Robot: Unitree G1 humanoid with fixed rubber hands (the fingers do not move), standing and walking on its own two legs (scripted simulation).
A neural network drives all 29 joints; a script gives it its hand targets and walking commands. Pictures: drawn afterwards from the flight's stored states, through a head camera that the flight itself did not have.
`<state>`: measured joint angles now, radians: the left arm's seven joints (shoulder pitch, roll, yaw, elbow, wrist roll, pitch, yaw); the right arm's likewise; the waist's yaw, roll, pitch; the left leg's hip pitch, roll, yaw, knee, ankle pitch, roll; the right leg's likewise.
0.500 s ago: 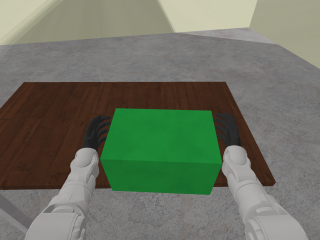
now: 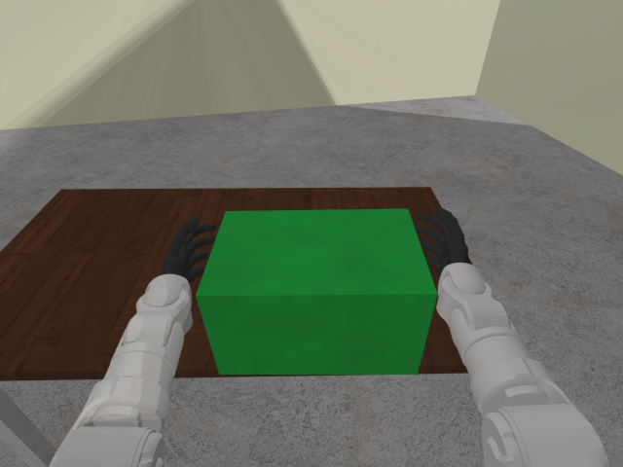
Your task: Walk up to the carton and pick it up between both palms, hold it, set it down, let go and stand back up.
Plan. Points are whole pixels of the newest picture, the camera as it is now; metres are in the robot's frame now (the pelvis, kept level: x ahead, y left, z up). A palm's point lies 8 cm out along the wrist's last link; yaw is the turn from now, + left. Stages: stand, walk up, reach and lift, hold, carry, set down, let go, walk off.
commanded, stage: reach and lift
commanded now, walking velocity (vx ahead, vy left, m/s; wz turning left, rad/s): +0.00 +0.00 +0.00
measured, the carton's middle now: (316, 288) +0.39 +0.00 +0.07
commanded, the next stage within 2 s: hold in 1.50 s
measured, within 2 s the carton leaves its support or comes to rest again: neither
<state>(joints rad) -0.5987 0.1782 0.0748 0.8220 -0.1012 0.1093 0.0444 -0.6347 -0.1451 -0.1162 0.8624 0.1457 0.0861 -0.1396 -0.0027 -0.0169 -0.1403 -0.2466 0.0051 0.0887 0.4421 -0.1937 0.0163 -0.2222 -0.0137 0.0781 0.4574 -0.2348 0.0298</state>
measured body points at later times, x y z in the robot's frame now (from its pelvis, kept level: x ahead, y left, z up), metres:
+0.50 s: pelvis -0.01 +0.00 +0.00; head -0.07 +0.00 +0.45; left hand +0.36 +0.19 +0.15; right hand +0.38 -0.19 +0.16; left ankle +0.03 +0.10 -0.74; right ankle +0.01 -0.14 -0.74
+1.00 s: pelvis -0.01 +0.00 +0.00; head -0.08 +0.00 +0.45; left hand +0.36 +0.18 +0.17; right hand +0.39 -0.19 +0.18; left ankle +0.03 +0.10 -0.74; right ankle +0.01 -0.14 -0.74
